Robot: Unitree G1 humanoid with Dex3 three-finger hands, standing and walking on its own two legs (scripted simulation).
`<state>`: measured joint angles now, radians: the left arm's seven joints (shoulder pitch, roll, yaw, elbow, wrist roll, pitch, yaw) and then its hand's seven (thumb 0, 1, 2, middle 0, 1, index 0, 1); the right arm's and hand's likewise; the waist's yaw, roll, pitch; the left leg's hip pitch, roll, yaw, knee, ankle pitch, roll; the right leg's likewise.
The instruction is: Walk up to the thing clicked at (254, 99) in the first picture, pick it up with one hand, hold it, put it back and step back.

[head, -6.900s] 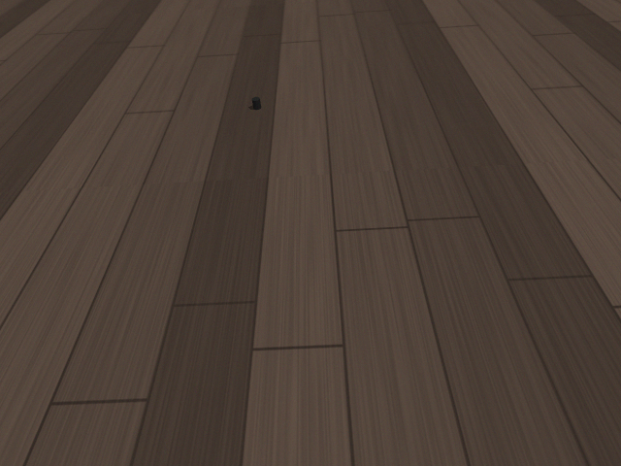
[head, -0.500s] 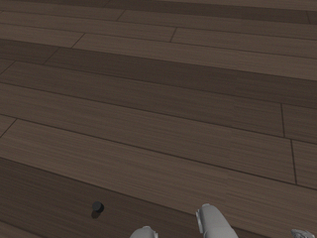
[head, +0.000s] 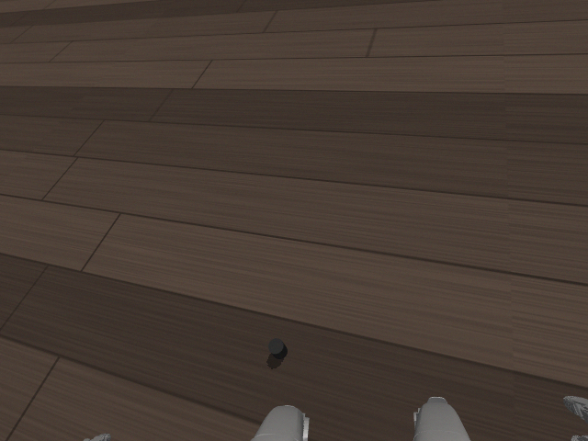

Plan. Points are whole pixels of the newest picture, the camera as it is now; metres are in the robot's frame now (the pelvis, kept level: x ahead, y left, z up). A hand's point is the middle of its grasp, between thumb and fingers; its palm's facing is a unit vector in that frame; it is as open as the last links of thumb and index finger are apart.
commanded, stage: walk up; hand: left
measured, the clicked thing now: (278, 348) +0.45 +0.24 -0.70
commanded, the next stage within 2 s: none
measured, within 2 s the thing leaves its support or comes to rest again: neither
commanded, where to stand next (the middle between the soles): +0.03 +0.08 m, yaw -7 degrees
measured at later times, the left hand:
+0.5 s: hand out of the picture -0.02 +0.44 -0.12, palm faces -0.14 -0.89 -0.43, open 7.4 cm
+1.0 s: hand out of the picture +0.04 +0.47 -0.12, palm faces -0.23 -0.90 -0.36, open 7.4 cm
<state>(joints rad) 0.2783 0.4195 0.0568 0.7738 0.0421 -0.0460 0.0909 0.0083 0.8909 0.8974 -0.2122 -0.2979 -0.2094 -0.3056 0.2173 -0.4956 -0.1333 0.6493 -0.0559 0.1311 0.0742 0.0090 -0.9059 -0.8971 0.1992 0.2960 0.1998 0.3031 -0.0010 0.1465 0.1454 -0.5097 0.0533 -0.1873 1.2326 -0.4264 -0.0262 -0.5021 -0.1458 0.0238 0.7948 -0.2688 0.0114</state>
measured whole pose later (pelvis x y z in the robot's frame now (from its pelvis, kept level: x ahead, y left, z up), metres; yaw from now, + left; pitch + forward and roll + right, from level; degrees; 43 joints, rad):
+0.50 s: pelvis -0.09 +0.17 +0.01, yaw -6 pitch -2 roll -2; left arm 0.29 0.34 0.05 0.93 0.04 -0.03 0.02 0.01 0.90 0.90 -0.21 -0.30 -0.20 -0.30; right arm 0.26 -0.40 -0.06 0.80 -0.02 0.05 0.02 0.01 -0.90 -0.90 0.20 0.30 0.20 0.30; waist -0.01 0.10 0.12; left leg -0.41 0.01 0.08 0.79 -0.37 0.06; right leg -0.27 0.08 -0.03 0.71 -0.41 -0.05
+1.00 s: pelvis -0.07 +0.20 +0.04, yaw -12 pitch -3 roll +0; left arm 0.23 0.44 0.05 1.02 0.01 0.02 -0.02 0.01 0.90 0.90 -0.20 -0.30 -0.20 -0.30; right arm 0.26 -0.38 -0.04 0.97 -0.03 -0.05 0.00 0.01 -0.90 -0.90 0.20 0.30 0.20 0.30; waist -0.03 -0.06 0.07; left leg -0.22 0.01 0.13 0.48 -0.22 0.05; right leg -0.39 -0.05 0.11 0.76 -0.32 -0.01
